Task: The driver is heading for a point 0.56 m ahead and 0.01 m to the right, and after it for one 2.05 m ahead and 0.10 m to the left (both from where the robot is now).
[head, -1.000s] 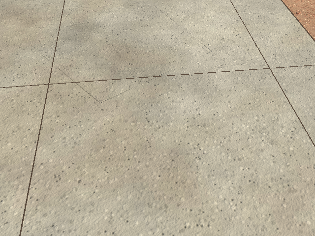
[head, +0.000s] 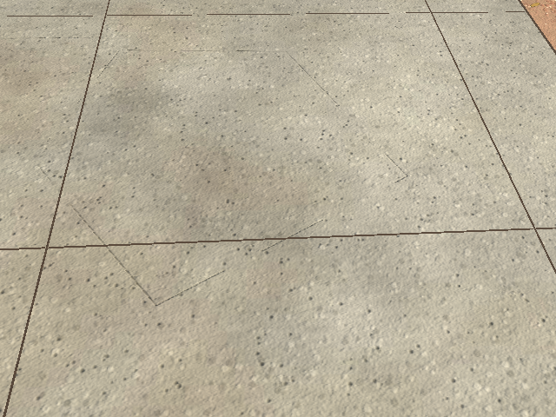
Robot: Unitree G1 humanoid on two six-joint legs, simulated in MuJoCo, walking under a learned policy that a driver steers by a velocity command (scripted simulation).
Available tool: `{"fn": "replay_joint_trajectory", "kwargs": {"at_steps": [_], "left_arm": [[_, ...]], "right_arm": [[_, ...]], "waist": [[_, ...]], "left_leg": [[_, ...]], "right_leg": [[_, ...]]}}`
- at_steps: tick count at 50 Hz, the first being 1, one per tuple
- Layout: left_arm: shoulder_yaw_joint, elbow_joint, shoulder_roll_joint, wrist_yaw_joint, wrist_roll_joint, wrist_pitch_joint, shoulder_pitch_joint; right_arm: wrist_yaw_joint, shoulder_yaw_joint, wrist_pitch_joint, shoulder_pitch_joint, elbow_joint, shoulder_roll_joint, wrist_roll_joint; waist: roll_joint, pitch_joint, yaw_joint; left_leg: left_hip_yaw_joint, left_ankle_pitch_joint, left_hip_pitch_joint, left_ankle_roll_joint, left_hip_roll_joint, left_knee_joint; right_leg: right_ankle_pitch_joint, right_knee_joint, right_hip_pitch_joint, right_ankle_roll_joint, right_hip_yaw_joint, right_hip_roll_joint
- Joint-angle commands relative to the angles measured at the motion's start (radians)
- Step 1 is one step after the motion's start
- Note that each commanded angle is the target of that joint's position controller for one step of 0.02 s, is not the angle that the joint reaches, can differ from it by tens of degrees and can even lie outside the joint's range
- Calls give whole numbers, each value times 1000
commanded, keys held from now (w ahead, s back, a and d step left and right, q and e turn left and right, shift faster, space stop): w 0.58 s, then no key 0.42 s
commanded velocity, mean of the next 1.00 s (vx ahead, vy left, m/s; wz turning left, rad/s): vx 0.39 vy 0.00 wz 0.00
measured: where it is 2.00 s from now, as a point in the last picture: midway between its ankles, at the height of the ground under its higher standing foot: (303, 391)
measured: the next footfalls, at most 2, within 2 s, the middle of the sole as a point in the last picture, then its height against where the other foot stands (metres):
right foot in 0.42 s outside the picture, level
left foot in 0.88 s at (253, 357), level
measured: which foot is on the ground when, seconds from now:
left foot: down 0.00-0.44, up 0.46-0.86, down 0.88-1.00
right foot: up 0.00-0.40, down 0.42-0.90, up 0.92-1.00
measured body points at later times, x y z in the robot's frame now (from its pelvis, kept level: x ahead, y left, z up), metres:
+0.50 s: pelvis +0.28 -0.06 -0.01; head +0.31 -0.07 +0.44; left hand +0.45 +0.19 -0.12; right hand +0.26 -0.32 -0.16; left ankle +0.11 +0.08 -0.66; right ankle +0.37 -0.15 -0.74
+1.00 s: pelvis +0.48 -0.03 -0.01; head +0.50 -0.02 +0.44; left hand +0.53 +0.23 -0.16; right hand +0.62 -0.28 -0.13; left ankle +0.58 +0.07 -0.74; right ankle +0.39 -0.16 -0.70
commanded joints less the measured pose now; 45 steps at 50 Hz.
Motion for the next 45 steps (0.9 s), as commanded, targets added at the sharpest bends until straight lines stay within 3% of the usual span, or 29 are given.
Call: {"fn": "replay_joint_trajectory", "kwargs": {"at_steps": [1,4,6,10,15,18,19,20,21,22,23,24,25,26,28,29,31,34,36,39,41,43,44,45], "left_arm": [[23,-48,51,11,7,10,48],[30,-80,57,16,16,23,-30],[31,-104,54,14,21,20,-105],[20,-140,30,-1,15,11,-240],[9,-191,31,-29,4,1,-375],[14,-203,57,-44,1,-9,-359],[24,-191,78,-45,2,-12,-304],[42,-156,109,-42,6,-13,-186],[68,-102,165,-34,11,-12,-3],[92,-74,267,-25,32,-9,154],[79,-62,233,-29,19,-4,176],[56,-73,166,-29,12,-5,107],[44,-96,127,-26,14,-4,19],[34,-105,100,-29,21,-5,-54],[21,-104,61,-36,34,-12,-104],[23,-95,65,-37,32,-14,-95],[27,-77,96,-29,36,-19,-75],[26,-59,107,-9,40,-8,-59],[23,-47,112,-2,36,1,-42],[23,-15,123,4,29,13,-3],[23,1,121,7,22,22,-8],[25,8,121,12,12,32,-35],[23,13,111,14,11,35,-25],[17,12,93,15,29,31,14]], "right_arm": [[3,-13,-17,19,-25,-81,-8],[-14,-23,-20,74,3,-125,-7],[-27,-22,-13,111,17,-130,-4],[-38,-21,-5,170,39,-139,6],[-42,-27,14,252,84,-150,14],[-48,-36,28,240,91,-166,18],[-49,-39,31,218,87,-175,18],[-49,-38,36,191,81,-172,19],[-48,-26,37,183,68,-144,12],[-41,2,24,271,46,-55,-2],[-32,17,-2,298,61,-18,10],[-27,-10,-22,215,45,-123,36],[-27,-14,-31,129,19,-143,49],[-33,-17,-28,88,13,-132,40],[-41,-25,0,114,23,-100,22],[-43,-24,12,132,29,-76,20],[-51,-27,26,118,22,-69,12],[-51,-23,28,40,-6,-53,-4],[-45,-13,27,-30,-19,-33,-3],[-38,-10,32,-92,-31,-46,1],[-34,-13,31,-113,-39,-66,-3],[-30,-21,23,-71,-26,-90,-11],[-33,-32,19,-17,-2,-116,-18],[-40,-46,16,38,11,-179,-28]], "waist": [[117,-56,22],[88,-13,18],[80,0,0],[85,25,-42],[84,69,-83],[105,51,-49],[119,16,-14],[119,-54,52],[91,-173,124],[-104,-346,120],[-248,-442,110],[-167,-318,113],[-108,-202,93],[-31,-118,59],[-47,-66,-2],[-48,-59,-13],[-31,-25,-32],[-28,-23,-28],[-41,-34,-3],[-48,-49,25],[-55,-46,24],[-47,-64,-13],[-20,-91,-33],[48,-156,-27]], "left_leg": [[-278,80,132,164,250,-299],[-221,169,138,179,249,-336],[-196,201,178,167,244,-341],[-135,179,216,134,217,-349],[-139,183,369,133,272,-296],[-145,310,433,112,305,-220],[-134,456,432,100,297,-161],[-101,612,407,80,261,-28],[-60,587,284,48,204,194],[-9,206,-85,-16,78,594],[-114,-406,-309,-37,-33,819],[-184,-387,-411,-14,38,909],[-154,-300,-429,1,92,894],[-131,-217,-390,-1,136,825],[-137,-138,-273,-5,181,723],[-130,-125,-249,-11,184,695],[-113,-88,-256,-37,176,629],[-89,53,-249,-65,155,421],[-62,170,-177,-63,123,269],[-66,231,-129,-61,94,158],[-79,180,-128,-44,89,112],[-77,174,-59,-16,75,26],[-69,292,38,1,64,-43],[-144,690,195,32,149,-14]], "right_leg": [[94,-28,-140,-2,36,-94],[207,-149,-227,25,30,-103],[308,-262,-280,37,26,-101],[460,-491,-251,38,-9,-64],[403,-627,-282,22,-22,-35],[298,-673,-211,-15,-34,-12],[270,-683,-113,-32,-57,17],[279,-704,58,-56,-88,53],[311,-678,336,-95,-50,22],[264,-681,752,-228,331,-242],[141,-855,878,-317,702,-359],[72,-878,781,-261,611,-320],[108,-895,631,-221,459,-283],[187,-934,470,-199,348,-241],[252,-999,302,-174,233,-183],[274,-1022,268,-181,204,-173],[541,-1028,228,-196,129,-169],[804,-992,225,-168,7,-128],[806,-980,216,-141,-47,-93],[751,-952,278,-139,-33,-114],[734,-904,331,-134,-6,-139],[694,-816,362,-107,15,-139],[660,-742,361,-75,8,-96],[538,-624,302,-28,-28,-29]]}}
